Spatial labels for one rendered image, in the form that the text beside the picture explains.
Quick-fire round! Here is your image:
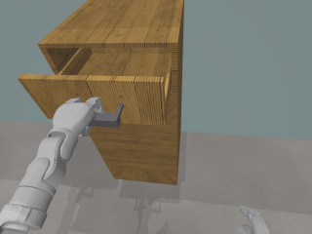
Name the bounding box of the left robot hand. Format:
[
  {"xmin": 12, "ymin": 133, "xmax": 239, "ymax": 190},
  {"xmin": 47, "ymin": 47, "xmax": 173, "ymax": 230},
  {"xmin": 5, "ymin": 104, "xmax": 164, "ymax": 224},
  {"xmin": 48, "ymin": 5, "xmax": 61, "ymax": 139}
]
[{"xmin": 53, "ymin": 97, "xmax": 104, "ymax": 137}]

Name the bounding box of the right robot hand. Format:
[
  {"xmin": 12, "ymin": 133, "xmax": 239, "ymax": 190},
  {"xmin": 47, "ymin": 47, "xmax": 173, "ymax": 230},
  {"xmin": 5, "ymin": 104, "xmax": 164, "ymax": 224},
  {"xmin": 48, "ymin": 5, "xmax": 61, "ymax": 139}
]
[{"xmin": 235, "ymin": 206, "xmax": 271, "ymax": 234}]

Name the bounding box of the drawer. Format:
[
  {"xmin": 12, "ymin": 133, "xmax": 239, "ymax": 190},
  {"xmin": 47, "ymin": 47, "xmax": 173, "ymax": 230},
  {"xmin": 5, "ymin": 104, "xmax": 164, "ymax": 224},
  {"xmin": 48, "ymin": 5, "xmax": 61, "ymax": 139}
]
[{"xmin": 18, "ymin": 47, "xmax": 172, "ymax": 126}]

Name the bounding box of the cabinet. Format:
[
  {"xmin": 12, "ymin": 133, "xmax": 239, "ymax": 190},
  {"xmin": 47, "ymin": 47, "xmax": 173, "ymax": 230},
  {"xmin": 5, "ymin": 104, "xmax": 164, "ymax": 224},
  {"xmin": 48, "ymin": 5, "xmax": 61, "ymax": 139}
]
[{"xmin": 37, "ymin": 0, "xmax": 184, "ymax": 185}]

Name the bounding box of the robot left forearm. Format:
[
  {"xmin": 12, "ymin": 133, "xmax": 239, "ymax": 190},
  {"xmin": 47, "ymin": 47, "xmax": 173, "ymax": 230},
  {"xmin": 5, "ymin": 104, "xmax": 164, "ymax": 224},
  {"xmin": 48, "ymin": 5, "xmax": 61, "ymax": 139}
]
[{"xmin": 0, "ymin": 128, "xmax": 78, "ymax": 234}]

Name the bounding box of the handle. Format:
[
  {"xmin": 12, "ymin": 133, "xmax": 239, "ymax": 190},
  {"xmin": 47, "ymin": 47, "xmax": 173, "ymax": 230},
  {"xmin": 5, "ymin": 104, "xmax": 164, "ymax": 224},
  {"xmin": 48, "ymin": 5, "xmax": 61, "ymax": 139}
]
[{"xmin": 88, "ymin": 103, "xmax": 124, "ymax": 128}]

